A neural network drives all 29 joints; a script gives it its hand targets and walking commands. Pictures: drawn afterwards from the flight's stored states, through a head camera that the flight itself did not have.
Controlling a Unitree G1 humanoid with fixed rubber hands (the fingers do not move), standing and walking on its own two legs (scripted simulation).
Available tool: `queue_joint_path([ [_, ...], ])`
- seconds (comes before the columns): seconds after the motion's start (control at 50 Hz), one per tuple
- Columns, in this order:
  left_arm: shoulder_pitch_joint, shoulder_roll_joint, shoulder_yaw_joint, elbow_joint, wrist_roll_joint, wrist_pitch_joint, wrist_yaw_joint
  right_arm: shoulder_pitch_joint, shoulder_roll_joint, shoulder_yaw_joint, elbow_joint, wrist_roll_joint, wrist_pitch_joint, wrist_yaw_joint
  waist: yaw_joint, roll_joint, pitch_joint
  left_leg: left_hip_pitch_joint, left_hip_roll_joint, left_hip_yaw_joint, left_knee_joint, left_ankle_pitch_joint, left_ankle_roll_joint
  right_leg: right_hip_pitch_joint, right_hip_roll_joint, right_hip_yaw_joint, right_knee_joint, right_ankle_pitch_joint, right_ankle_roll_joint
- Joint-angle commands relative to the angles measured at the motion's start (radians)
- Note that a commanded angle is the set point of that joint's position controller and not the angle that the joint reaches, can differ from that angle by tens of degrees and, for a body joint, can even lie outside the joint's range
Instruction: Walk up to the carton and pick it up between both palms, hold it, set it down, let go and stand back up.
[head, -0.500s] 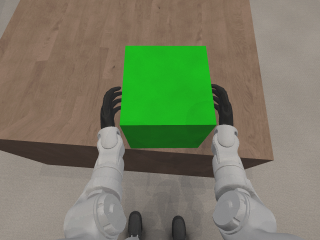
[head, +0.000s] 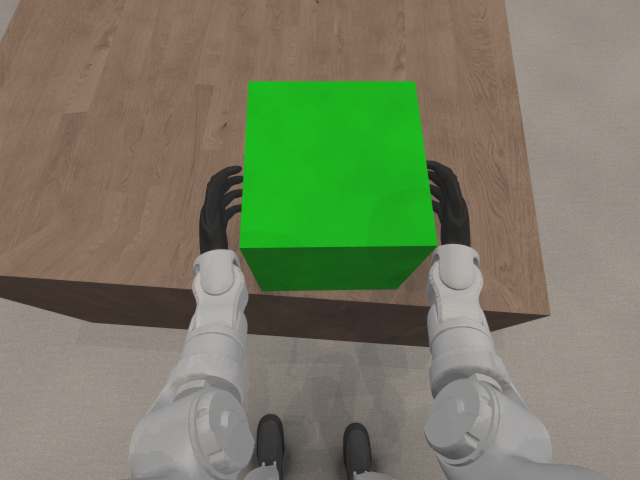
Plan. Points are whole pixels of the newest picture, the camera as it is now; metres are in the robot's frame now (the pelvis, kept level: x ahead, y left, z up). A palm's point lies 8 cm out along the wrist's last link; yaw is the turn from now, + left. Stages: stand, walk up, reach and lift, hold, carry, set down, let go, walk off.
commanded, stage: set down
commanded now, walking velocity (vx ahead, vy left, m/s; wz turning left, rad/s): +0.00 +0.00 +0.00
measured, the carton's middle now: (330, 196) +0.48 -0.04 -0.07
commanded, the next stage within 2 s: none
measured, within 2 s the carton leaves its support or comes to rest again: neither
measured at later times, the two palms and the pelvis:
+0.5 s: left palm (217, 233) +0.42 +0.12 -0.05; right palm (448, 227) +0.40 -0.18 -0.04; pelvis +0.00 +0.00 +0.00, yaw +0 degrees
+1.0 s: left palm (218, 229) +0.44 +0.12 -0.08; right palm (443, 235) +0.41 -0.19 -0.09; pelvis -0.01 +0.02 -0.02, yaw -6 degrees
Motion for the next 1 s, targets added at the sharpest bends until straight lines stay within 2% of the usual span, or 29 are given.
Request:
queue_joint_path([
  [0.0, -0.363, -0.351, -0.246, 0.033, 0.087, -0.004, -0.106, -0.342, 0.370, 0.259, 0.079, -0.083, -0.014, 0.112, -0.011, -0.004, -0.646, 0.408, -0.038, 0.005, 0.085, 0.163, -0.028, 0.316, 0.005, -0.013, 0.091, 0.403, 0.056],
  [0.2, -0.332, -0.356, -0.236, 0.030, 0.097, -0.009, -0.113, -0.320, 0.374, 0.255, 0.094, -0.073, -0.035, 0.106, -0.018, -0.010, -0.628, 0.348, -0.044, 0.006, 0.089, 0.173, -0.015, 0.338, -0.002, -0.005, 0.114, 0.453, 0.060],
  [0.42, -0.277, -0.301, -0.261, 0.002, 0.079, -0.007, -0.108, -0.288, 0.286, 0.244, 0.073, -0.028, -0.024, 0.122, -0.012, 0.012, -0.677, 0.411, -0.052, 0.009, 0.097, 0.222, -0.036, 0.299, 0.013, -0.012, 0.099, 0.452, 0.053],
  [0.5, -0.271, -0.157, -0.247, 0.015, 0.028, -0.025, -0.072, -0.296, 0.122, 0.254, 0.058, 0.063, -0.021, 0.094, 0.003, 0.011, -0.732, 0.406, -0.058, 0.028, 0.104, 0.246, -0.038, 0.289, 0.026, 0.004, 0.108, 0.494, 0.047],
  [0.56, -0.298, 0.039, -0.216, 0.028, -0.057, -0.042, -0.022, -0.317, -0.101, 0.264, 0.071, 0.229, -0.028, 0.035, 0.013, 0.000, -0.808, 0.340, -0.063, 0.060, 0.121, 0.265, -0.026, 0.323, 0.030, 0.044, 0.152, 0.578, 0.040],
  [0.62, -0.384, 0.114, -0.253, 0.059, -0.169, -0.058, 0.005, -0.343, -0.193, 0.352, 0.119, 0.383, -0.048, -0.013, 0.031, -0.015, -0.862, 0.208, -0.070, 0.081, 0.144, 0.273, -0.003, 0.414, 0.021, 0.081, 0.228, 0.704, 0.047],
  [0.66, -0.421, 0.143, -0.266, 0.067, -0.218, -0.080, 0.004, -0.366, -0.227, 0.400, 0.129, 0.429, -0.064, -0.023, 0.044, -0.036, -0.924, 0.121, -0.080, 0.091, 0.147, 0.284, 0.010, 0.500, 0.015, 0.095, 0.271, 0.806, 0.058],
  [0.7, -0.444, 0.164, -0.269, 0.057, -0.240, -0.101, 0.005, -0.389, -0.266, 0.423, 0.140, 0.461, -0.087, -0.027, 0.048, -0.040, -1.011, 0.124, -0.083, 0.096, 0.167, 0.330, 0.011, 0.490, 0.017, 0.093, 0.289, 0.861, 0.067],
  [0.76, -0.450, 0.185, -0.294, 0.042, -0.255, -0.109, 0.016, -0.404, -0.325, 0.441, 0.153, 0.505, -0.109, -0.028, 0.039, -0.013, -1.118, 0.320, -0.074, 0.099, 0.245, 0.452, -0.016, 0.293, 0.048, 0.070, 0.268, 0.817, 0.070],
  [0.84, -0.409, 0.186, -0.353, 0.028, -0.297, -0.089, 0.027, -0.383, -0.406, 0.478, 0.164, 0.572, -0.108, -0.024, 0.030, 0.009, -1.194, 0.587, -0.045, 0.088, 0.338, 0.594, -0.056, 0.022, 0.087, 0.049, 0.205, 0.650, 0.060],
  [0.92, -0.395, 0.208, -0.383, 0.020, -0.356, -0.073, 0.026, -0.382, -0.467, 0.519, 0.144, 0.615, -0.103, -0.021, 0.034, -0.011, -1.261, 0.590, -0.036, 0.077, 0.374, 0.622, -0.064, -0.018, 0.089, 0.050, 0.198, 0.620, 0.058],
  [0.98, -0.392, 0.214, -0.398, -0.020, -0.386, -0.069, 0.025, -0.387, -0.495, 0.536, 0.087, 0.635, -0.103, -0.016, 0.034, -0.032, -1.323, 0.590, -0.036, 0.071, 0.382, 0.614, -0.063, -0.045, 0.094, 0.042, 0.204, 0.597, 0.066],
])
